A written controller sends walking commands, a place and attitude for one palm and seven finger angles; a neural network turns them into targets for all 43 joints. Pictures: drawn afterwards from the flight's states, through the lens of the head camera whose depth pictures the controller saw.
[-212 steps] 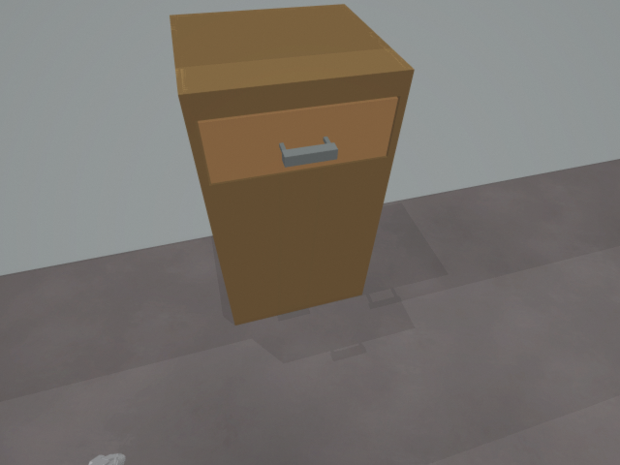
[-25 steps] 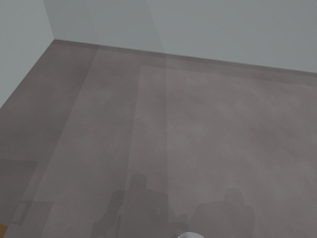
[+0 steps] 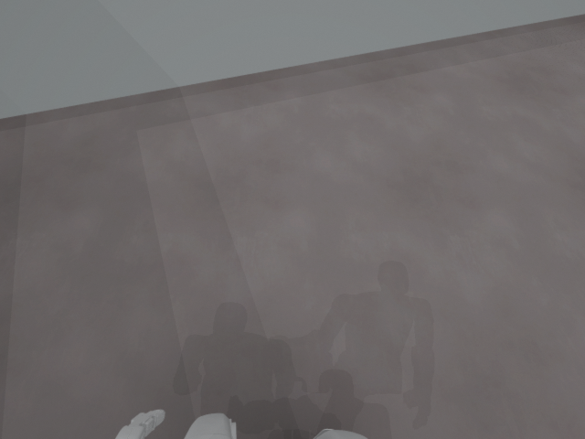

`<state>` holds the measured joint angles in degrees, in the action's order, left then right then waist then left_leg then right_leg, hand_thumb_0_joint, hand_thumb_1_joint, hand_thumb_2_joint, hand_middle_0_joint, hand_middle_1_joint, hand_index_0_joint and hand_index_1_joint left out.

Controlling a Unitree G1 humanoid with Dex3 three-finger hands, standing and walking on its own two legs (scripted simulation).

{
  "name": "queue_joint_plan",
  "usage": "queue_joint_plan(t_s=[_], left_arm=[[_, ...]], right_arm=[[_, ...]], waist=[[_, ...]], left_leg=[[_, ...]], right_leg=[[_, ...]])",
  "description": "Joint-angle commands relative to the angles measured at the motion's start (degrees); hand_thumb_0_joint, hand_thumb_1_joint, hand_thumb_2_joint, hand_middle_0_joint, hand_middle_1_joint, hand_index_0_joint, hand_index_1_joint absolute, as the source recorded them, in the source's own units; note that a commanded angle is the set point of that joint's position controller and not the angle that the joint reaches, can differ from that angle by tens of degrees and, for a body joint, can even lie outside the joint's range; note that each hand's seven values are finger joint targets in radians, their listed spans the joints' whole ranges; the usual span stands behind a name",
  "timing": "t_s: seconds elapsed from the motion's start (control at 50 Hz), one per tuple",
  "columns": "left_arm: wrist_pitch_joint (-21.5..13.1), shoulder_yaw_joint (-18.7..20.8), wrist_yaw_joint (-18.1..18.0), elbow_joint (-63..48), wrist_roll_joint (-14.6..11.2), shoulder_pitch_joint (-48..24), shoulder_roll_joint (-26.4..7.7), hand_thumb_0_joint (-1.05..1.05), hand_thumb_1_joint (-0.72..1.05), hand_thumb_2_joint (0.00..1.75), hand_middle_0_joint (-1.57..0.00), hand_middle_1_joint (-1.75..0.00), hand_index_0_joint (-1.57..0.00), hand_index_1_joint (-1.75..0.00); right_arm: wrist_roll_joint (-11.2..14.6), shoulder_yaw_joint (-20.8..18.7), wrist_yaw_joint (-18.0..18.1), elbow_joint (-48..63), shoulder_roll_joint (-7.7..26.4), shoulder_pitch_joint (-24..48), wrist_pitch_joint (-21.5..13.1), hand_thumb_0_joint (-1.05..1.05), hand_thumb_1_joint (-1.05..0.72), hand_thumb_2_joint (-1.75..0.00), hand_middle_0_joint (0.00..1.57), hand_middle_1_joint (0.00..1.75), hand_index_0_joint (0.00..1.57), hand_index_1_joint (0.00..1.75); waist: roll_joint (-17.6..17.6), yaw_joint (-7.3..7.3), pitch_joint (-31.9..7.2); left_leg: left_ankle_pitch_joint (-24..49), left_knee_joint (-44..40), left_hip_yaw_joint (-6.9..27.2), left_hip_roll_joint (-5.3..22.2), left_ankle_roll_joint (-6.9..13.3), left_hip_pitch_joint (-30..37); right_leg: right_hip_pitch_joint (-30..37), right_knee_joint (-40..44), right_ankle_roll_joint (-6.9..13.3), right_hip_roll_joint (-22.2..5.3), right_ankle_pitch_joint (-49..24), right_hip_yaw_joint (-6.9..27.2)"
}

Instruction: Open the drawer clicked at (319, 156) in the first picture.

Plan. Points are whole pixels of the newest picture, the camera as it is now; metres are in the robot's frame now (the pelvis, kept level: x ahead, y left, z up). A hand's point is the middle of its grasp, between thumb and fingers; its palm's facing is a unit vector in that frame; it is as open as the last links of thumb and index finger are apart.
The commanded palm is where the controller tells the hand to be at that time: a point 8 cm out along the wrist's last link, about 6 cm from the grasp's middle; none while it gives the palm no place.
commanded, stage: walk to a spot facing it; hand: left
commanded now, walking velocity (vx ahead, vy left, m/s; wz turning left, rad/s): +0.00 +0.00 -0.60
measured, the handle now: out of the picture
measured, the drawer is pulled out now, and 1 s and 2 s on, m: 0.00 0.00 0.00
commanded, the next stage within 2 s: turn to face it in 1.68 s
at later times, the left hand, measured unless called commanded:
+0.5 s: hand (109, 416) +0.17 +0.28 -0.16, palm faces -0.21 -0.96 -0.20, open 7.4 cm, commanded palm none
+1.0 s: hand (208, 360) +0.25 +0.14 -0.13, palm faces -0.55 -0.78 -0.29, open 7.4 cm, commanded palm none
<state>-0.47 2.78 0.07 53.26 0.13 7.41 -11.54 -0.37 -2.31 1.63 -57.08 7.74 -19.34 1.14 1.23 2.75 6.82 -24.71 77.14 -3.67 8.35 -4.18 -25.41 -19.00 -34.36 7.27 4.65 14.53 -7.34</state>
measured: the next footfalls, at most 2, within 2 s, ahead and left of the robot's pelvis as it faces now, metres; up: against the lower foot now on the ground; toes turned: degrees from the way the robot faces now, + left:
left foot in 0.32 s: +0.14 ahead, +0.18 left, +0.00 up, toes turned -6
right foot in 0.80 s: +0.03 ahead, -0.06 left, +0.00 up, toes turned -37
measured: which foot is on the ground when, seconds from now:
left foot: up 0.00-0.30, down 0.32-0.80, up 0.82-1.00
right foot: down 0.00-0.34, up 0.36-0.78, down 0.80-1.00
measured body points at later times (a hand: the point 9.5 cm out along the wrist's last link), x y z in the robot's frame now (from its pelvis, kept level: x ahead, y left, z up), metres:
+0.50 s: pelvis +0.07 +0.09 +0.02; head +0.11 +0.12 +0.46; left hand +0.18 +0.33 -0.15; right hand +0.11 -0.17 -0.10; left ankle +0.10 +0.19 -0.72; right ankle -0.01 -0.04 -0.62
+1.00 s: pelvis +0.04 +0.04 +0.01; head +0.05 -0.01 +0.46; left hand +0.28 +0.18 -0.11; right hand -0.07 -0.20 -0.15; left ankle +0.13 +0.18 -0.64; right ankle +0.00 -0.03 -0.72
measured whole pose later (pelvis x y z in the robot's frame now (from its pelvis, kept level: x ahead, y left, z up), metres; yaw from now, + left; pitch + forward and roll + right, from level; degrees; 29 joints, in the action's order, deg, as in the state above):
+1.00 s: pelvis +0.04 +0.04 +0.01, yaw -36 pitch +0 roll +1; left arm 1.2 3.5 -0.2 51.1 0.7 9.1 -11.4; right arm -1.1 -4.4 1.0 -53.3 13.6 -12.8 3.9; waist -2.5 1.4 4.2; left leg -23.2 63.8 -3.4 7.5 -5.9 -28.5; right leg -15.1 -31.2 3.6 1.5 15.9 -1.1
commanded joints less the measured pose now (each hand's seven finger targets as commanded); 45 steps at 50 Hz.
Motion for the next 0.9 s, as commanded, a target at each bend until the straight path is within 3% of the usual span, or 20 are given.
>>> queue_joint_plan(t_s=[0.0, 0.1, 0.18, 0.22, 0.26, 0.28, 0.3, 0.32, 0.34, 0.36, 0.42, 0.64, 0.7, 0.74, 0.76, 0.78, 0.8, 0.82, 0.84, 0.88], left_arm=[[-1.08, 2.66, -1.15, -3.36, 0.67, 1.47, -9.2, 0.0, 0.9, 0.9, -0.2, -0.3, -0.2, -0.3], [-0.36, 3.2, -0.47, -3.86, 0.98, 2.76, -9.45, 0.0, 0.9, 0.9, -0.2, -0.3, -0.2, -0.3], [0.4, 3.93, -0.51, -4.79, 1.25, 5.69, -10.59, 0.0, 0.9, 0.9, -0.2, -0.3, -0.2, -0.3], [0.79, 4.48, -0.71, -5.36, 1.19, 6.16, -11.5, 0.0, 0.9, 0.9, -0.2, -0.3, -0.2, -0.3], [1.22, 4.6, -0.93, -6.06, 0.98, 4.85, -11.59, 0.0, 0.9, 0.9, -0.2, -0.3, -0.2, -0.3], [1.44, 4.37, -1.0, -6.64, 0.61, 3.62, -10.69, 0.0, 0.9, 0.9, -0.2, -0.3, -0.2, -0.3], [1.63, 3.87, -0.69, -7.85, -0.03, 4.64, -7.57, 0.0, 0.9, 0.9, -0.2, -0.3, -0.2, -0.3], [1.42, 3.37, -0.23, -8.3, 0.22, 6.8, -5.69, 0.0, 0.9, 0.9, -0.2, -0.3, -0.2, -0.3], [1.68, 3.65, -0.47, -7.41, 1.0, 7.02, -8.1, 0.0, 0.9, 0.9, -0.2, -0.3, -0.2, -0.3], [2.28, 4.31, -0.49, -5.69, 1.54, 7.6, -8.09, 0.0, 0.9, 0.9, -0.2, -0.3, -0.2, -0.3], [2.94, 4.46, 0.91, -5.56, 1.36, 7.02, -7.69, 0.0, 0.9, 0.9, -0.2, -0.3, -0.2, -0.3], [3.53, 3.15, 1.86, -7.18, 1.0, -0.25, -3.9, 0.0, 0.9, 0.9, -0.2, -0.3, -0.2, -0.3], [2.66, 3.02, 1.67, -6.93, 0.92, 0.76, -3.71, 0.0, 0.9, 0.9, -0.2, -0.3, -0.2, -0.3], [1.83, 3.38, 1.33, -5.78, 1.07, 5.12, -5.42, 0.0, 0.9, 0.9, -0.2, -0.3, -0.2, -0.3], [0.9, 4.03, 0.84, -4.35, 1.4, 9.36, -9.48, 0.0, 0.9, 0.9, -0.2, -0.3, -0.2, -0.3], [0.24, 5.38, -0.11, -3.17, 1.74, 12.99, -16.5, 0.0, 0.9, 0.9, -0.2, -0.3, -0.2, -0.3], [0.78, 5.77, -0.85, -2.73, 0.66, 14.56, -18.38, 0.0, 0.9, 0.9, -0.2, -0.3, -0.2, -0.3], [1.01, 5.44, -1.22, -2.9, 0.58, 13.11, -16.3, 0.0, 0.9, 0.9, -0.2, -0.3, -0.2, -0.3], [0.96, 5.48, -1.69, -3.19, 0.61, 9.85, -14.22, 0.0, 0.9, 0.9, -0.2, -0.3, -0.2, -0.3], [0.86, 3.92, -1.53, -4.67, 0.37, 4.88, -10.77, 0.0, 0.9, 0.9, -0.2, -0.3, -0.2, -0.3]], right_arm=[[-0.8, -1.25, 0.34, 4.07, 5.9, -2.88, 0.58, 0.0, -0.9, -0.9, 0.2, 0.3, 0.2, 0.3], [-0.93, -1.27, -0.17, 6.87, 6.78, 2.9, 0.26, 0.0, -0.9, -0.9, 0.2, 0.3, 0.2, 0.3], [-0.56, -1.16, -0.2, 10.03, 6.94, 10.51, -0.62, 0.0, -0.9, -0.9, 0.2, 0.3, 0.2, 0.3], [-0.24, -1.31, -0.04, 10.89, 7.57, 11.23, -0.99, 0.0, -0.9, -0.9, 0.2, 0.3, 0.2, 0.3], [0.04, -1.67, 0.23, 10.77, 8.51, 9.13, -1.36, 0.0, -0.9, -0.9, 0.2, 0.3, 0.2, 0.3], [0.03, -1.99, 0.45, 9.78, 9.89, 6.04, -1.68, 0.0, -0.9, -0.9, 0.2, 0.3, 0.2, 0.3], [-0.59, -2.79, 0.62, 9.83, 14.56, 4.26, -2.1, 0.0, -0.9, -0.9, 0.2, 0.3, 0.2, 0.3], [-0.67, -3.44, 0.38, 10.44, 18.4, 4.02, -1.77, 0.0, -0.9, -0.9, 0.2, 0.3, 0.2, 0.3], [-0.73, -2.89, 0.09, 11.27, 16.99, 4.5, -1.18, 0.0, -0.9, -0.9, 0.2, 0.3, 0.2, 0.3], [-1.03, -2.01, 0.54, 10.85, 13.01, 7.82, -1.53, 0.0, -0.9, -0.9, 0.2, 0.3, 0.2, 0.3], [-1.12, -1.37, 0.56, 12.13, 11.7, 10.25, -1.82, 0.0, -0.9, -0.9, 0.2, 0.3, 0.2, 0.3], [-1.24, -3.76, -0.18, 8.0, 14.14, 2.87, -1.29, 0.0, -0.9, -0.9, 0.2, 0.3, 0.2, 0.3], [-1.34, -4.46, -0.57, 7.44, 15.34, 3.48, -1.16, 0.0, -0.9, -0.9, 0.2, 0.3, 0.2, 0.3], [-0.98, -4.67, -0.87, 7.39, 15.13, 3.67, -0.97, 0.0, -0.9, -0.9, 0.2, 0.3, 0.2, 0.3], [-0.51, -4.22, -1.25, 7.88, 13.41, 2.71, -0.81, 0.0, -0.9, -0.9, 0.2, 0.3, 0.2, 0.3], [-0.46, -2.56, -1.51, 10.86, 8.3, 5.17, -0.68, 0.0, -0.9, -0.9, 0.2, 0.3, 0.2, 0.3], [-0.44, -2.22, -0.67, 12.24, 8.85, 7.48, 0.09, 0.0, -0.9, -0.9, 0.2, 0.3, 0.2, 0.3], [-0.3, -2.27, -0.26, 12.21, 8.76, 8.42, 0.42, 0.0, -0.9, -0.9, 0.2, 0.3, 0.2, 0.3], [-0.42, -2.14, -0.17, 11.54, 8.78, 8.82, 0.45, 0.0, -0.9, -0.9, 0.2, 0.3, 0.2, 0.3], [-0.81, -2.69, -0.27, 9.57, 10.32, 8.94, 0.7, 0.0, -0.9, -0.9, 0.2, 0.3, 0.2, 0.3]], waist=[[-0.51, 0.82, -5.91], [7.58, -0.73, -7.52], [8.06, -4.16, -9.57], [9.27, -4.6, -11.96], [9.0, -3.23, -13.47], [6.29, -1.45, -14.8], [-6.0, -0.97, -16.67], [-18.63, -1.74, -15.89], [-12.43, -1.56, -13.75], [-14.58, -3.11, -11.01], [-12.42, -3.61, -7.56], [-14.78, 0.41, -7.33], [-15.8, -0.21, -9.11], [-11.74, -2.93, -11.48], [-2.6, -5.29, -14.28], [16.46, -7.44, -13.99], [15.17, -7.97, -15.55], [10.26, -7.0, -12.82], [14.46, -6.08, -12.63], [9.4, -3.93, -8.73]], left_leg=[[3.85, -6.28, 2.45, 1.43, -1.42, -1.6], [7.66, -16.8, 1.73, -0.48, -2.05, -2.72], [4.09, -29.6, 0.5, -3.95, -1.9, -0.37], [2.59, -34.78, 0.55, -5.29, -1.35, 1.05], [6.35, -44.82, 0.65, -5.77, -0.76, 7.06], [13.6, -53.55, 1.51, -3.93, 0.14, 15.95], [23.63, -58.35, 11.92, 7.34, 3.87, 26.93], [42.88, -57.18, 21.33, 21.27, 9.91, 30.71], [44.16, -55.39, 18.63, 22.19, 12.46, 24.6], [43.92, -57.33, 13.73, 17.61, 10.19, 20.23], [39.96, -56.9, 3.48, 10.8, 8.77, 17.28], [34.49, -55.78, -5.09, 13.67, 10.43, 22.14], [34.88, -51.89, -6.68, 14.81, 9.3, 21.52], [32.99, -43.02, -10.33, 13.13, 5.31, 18.64], [25.05, -32.85, -11.37, 10.73, 2.08, 10.21], [-9.14, -19.82, -11.15, 1.78, -1.01, -7.61], [-14.78, -11.66, -2.49, 0.14, -1.09, -10.45], [-11.34, -9.08, 1.29, 1.24, -0.58, -11.68], [-7.69, -8.77, 1.9, 1.53, -0.69, -12.53], [-0.87, -9.19, 2.61, 1.2, -1.71, -9.86]], right_leg=[[-2.13, 15.33, 2.66, -16.82, -33.66, 15.04], [-0.8, 14.03, 1.99, -12.94, -23.11, 17.07], [5.39, 9.46, 2.43, -13.06, -29.67, 22.28], [9.65, 7.15, 2.47, -13.81, -33.7, 25.03], [9.19, 3.62, 0.5, -13.23, -34.15, 26.42], [4.63, 0.2, -2.11, -11.15, -29.45, 25.03], [-6.66, -7.27, -5.95, -4.1, -11.56, 19.54], [-16.78, -21.93, -9.55, -0.63, 20.62, 11.0], [-14.52, -31.18, -10.01, -3.69, 20.72, 11.91], [-14.92, -34.62, -11.21, -4.15, 16.53, 12.88], [-14.5, -39.84, -11.81, -5.46, 10.29, 9.67], [-9.11, -16.42, -11.96, -8.07, 11.01, 1.82], [-3.46, -6.86, -10.27, -6.86, 10.27, 0.74], [6.05, 5.51, -8.88, -5.81, -1.12, -0.1], [16.97, 11.72, -6.55, -10.83, -10.63, 6.58], [24.88, 13.59, -0.6, -25.35, -33.48, 27.64], [23.13, 11.32, 4.43, -29.75, -46.05, 29.35], [21.17, 10.73, 5.16, -27.45, -43.71, 24.45], [20.74, 10.6, 3.62, -23.82, -41.52, 23.95], [14.63, 11.23, 2.24, -19.86, -38.02, 19.97]])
